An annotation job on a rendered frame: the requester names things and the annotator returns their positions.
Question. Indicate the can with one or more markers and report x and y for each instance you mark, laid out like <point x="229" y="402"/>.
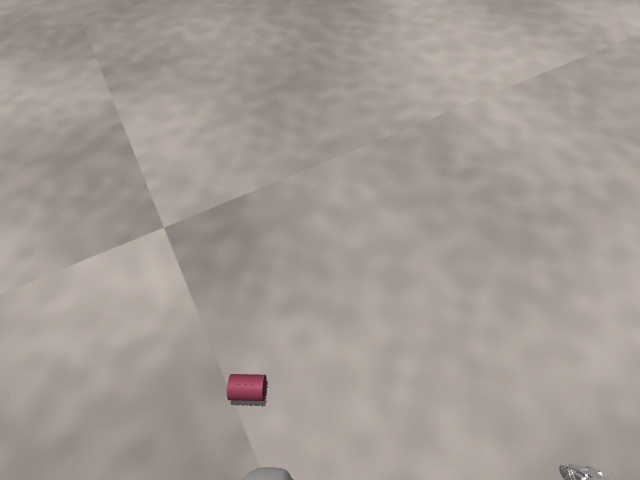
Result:
<point x="246" y="387"/>

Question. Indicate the right robot hand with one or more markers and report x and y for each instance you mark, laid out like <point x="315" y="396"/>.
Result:
<point x="577" y="472"/>

